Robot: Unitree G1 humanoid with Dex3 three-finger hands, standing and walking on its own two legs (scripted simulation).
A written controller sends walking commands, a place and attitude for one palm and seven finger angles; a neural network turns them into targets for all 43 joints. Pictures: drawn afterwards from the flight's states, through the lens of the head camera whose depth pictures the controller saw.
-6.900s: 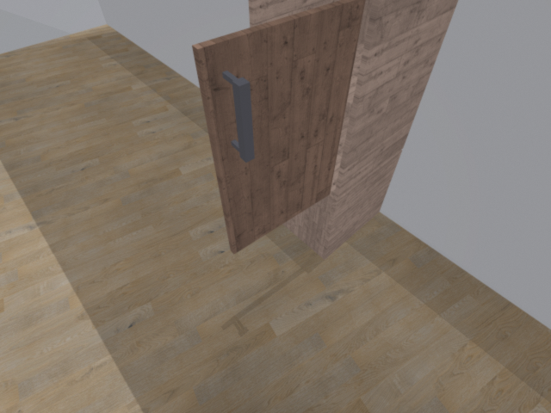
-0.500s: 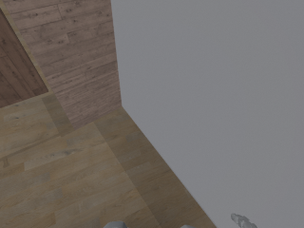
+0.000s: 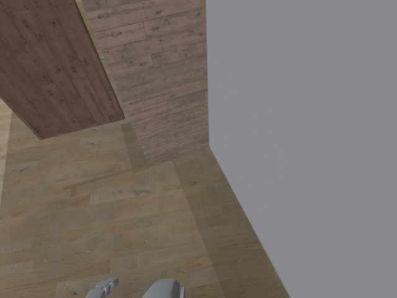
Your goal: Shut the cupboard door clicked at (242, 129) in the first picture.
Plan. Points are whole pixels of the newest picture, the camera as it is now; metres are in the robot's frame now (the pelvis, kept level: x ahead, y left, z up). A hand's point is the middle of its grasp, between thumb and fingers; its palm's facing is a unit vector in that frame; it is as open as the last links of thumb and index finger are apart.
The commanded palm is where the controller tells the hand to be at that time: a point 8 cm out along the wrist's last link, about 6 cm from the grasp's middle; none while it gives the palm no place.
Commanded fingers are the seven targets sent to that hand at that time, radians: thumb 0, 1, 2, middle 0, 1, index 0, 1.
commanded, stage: turn to face it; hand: left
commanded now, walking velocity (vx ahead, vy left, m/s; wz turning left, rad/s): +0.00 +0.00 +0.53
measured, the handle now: out of the picture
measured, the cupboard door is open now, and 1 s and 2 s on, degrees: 85 85 85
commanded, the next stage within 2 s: take the last steps up to it in 0.50 s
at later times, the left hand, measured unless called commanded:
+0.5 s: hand out of the picture +0.02 +0.25 -0.17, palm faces +0.27 -0.93 -0.24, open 7.4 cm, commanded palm none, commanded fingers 0.00 0.90 0.90 -0.20 -0.30 -0.20 -0.30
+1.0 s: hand out of the picture -0.04 +0.20 -0.16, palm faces +0.48 -0.85 -0.20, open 7.3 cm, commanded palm none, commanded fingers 0.00 0.90 0.90 -0.20 -0.30 -0.20 -0.30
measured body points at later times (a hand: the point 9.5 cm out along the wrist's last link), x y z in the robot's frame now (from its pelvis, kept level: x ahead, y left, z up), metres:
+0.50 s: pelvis +0.02 +0.03 +0.00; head +0.06 +0.06 +0.45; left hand +0.00 +0.30 -0.15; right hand +0.17 -0.18 -0.13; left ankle -0.01 +0.13 -0.74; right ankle +0.03 -0.12 -0.68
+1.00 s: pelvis +0.07 +0.05 +0.01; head +0.11 +0.06 +0.46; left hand -0.06 +0.24 -0.14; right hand +0.21 -0.16 -0.15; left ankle +0.05 +0.21 -0.69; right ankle +0.05 -0.10 -0.74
